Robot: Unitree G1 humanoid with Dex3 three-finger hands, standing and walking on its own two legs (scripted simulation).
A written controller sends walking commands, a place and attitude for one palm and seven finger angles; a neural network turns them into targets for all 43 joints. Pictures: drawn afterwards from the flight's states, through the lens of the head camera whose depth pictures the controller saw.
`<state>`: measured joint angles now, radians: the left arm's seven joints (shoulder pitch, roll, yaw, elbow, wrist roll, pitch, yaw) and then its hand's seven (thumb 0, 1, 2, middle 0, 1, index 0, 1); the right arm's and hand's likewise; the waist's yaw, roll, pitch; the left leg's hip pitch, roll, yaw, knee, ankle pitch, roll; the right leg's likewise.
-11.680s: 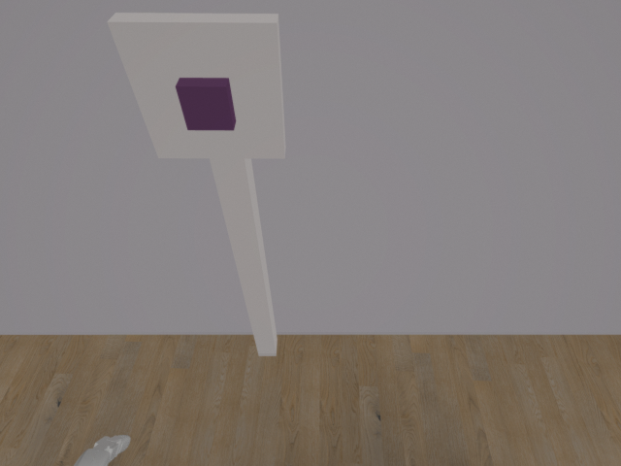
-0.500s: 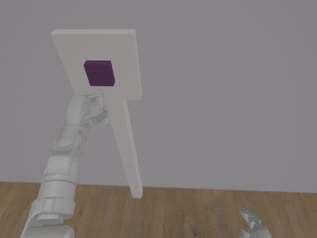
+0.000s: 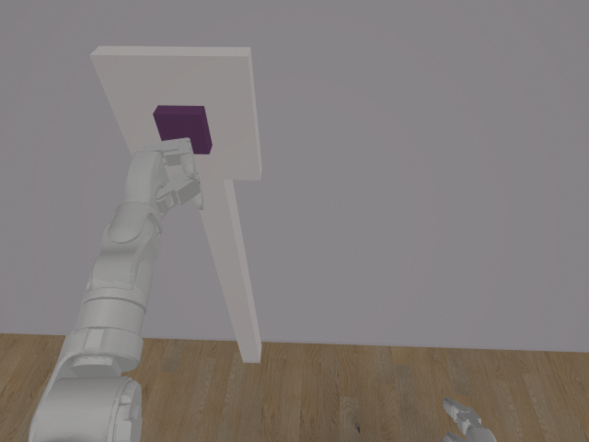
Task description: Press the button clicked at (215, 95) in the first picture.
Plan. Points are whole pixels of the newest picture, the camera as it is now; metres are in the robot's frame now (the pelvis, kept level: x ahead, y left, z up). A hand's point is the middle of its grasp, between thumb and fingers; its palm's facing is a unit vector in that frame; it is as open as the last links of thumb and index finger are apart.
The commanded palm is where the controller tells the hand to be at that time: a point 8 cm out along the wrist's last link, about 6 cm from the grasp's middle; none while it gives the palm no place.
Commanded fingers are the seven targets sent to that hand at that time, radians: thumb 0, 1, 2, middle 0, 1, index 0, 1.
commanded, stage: press the button with the knuckle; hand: left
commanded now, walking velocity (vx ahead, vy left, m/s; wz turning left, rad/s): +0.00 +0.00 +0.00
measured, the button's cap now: (185, 129) +0.49 +0.18 +0.19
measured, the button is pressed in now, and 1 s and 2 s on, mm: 0 12 0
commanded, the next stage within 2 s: hold the button down briefly in 0.74 s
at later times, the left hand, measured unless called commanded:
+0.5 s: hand (206, 169) +0.43 +0.15 +0.16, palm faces +0.02 -1.00 -0.02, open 3.2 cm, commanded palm +0.42 +0.19 +0.16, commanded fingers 0.00 0.90 0.90 -1.30 -1.50 -1.30 -1.50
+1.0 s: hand (206, 166) +0.45 +0.15 +0.16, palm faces +0.02 -1.00 -0.04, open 2.9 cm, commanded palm +0.45 +0.20 +0.16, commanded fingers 0.00 0.90 0.90 -1.30 -1.50 -1.30 -1.50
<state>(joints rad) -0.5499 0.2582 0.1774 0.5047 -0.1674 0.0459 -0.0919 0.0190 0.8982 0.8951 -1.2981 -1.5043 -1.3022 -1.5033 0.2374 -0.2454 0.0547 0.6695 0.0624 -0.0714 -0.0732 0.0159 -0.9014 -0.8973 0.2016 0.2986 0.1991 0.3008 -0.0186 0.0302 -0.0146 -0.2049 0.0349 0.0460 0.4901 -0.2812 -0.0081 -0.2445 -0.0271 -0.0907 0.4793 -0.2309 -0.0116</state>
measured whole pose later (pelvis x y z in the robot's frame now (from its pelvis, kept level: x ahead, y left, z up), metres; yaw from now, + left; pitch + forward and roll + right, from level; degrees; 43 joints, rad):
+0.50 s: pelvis +0.00 +0.00 +0.00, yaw +0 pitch +2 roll +0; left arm -0.68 0.26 0.20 0.69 -0.15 -0.02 -0.07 0.03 0.91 0.92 -1.30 -1.50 -1.30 -1.50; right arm 0.28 -0.25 0.03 0.69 0.05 -0.07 -0.06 0.02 -0.90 -0.90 0.20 0.30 0.20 0.30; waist -0.04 0.03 -0.02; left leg -0.25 0.03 0.05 0.50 -0.29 0.00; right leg -0.29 -0.03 -0.08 0.49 -0.23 -0.01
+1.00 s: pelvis -0.02 +0.00 -0.01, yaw +0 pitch +4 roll +0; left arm -0.92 0.35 0.23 1.09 -0.13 -0.21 -0.12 -0.02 0.82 1.02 -1.30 -1.50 -1.33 -1.50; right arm 0.34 -0.27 0.04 0.74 0.05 -0.13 -0.06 0.01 -0.90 -0.90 0.20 0.30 0.20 0.30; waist -0.08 0.02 -0.01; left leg -0.38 0.03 0.03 0.58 -0.28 -0.01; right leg -0.41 -0.03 -0.10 0.56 -0.22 -0.02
